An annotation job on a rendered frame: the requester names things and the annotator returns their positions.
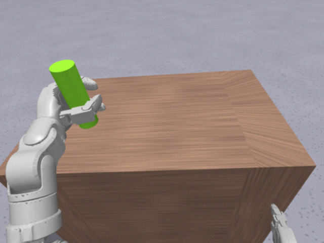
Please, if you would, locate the left robot arm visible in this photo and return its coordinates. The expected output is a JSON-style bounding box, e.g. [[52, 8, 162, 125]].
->
[[5, 117, 68, 243]]

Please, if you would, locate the can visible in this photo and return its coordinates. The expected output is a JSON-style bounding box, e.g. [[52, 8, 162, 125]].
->
[[49, 60, 98, 129]]

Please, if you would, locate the right robot hand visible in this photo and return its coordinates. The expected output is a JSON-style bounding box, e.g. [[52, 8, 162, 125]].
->
[[270, 204, 298, 243]]

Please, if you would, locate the left robot hand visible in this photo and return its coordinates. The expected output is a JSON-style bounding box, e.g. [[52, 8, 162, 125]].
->
[[36, 76, 106, 132]]

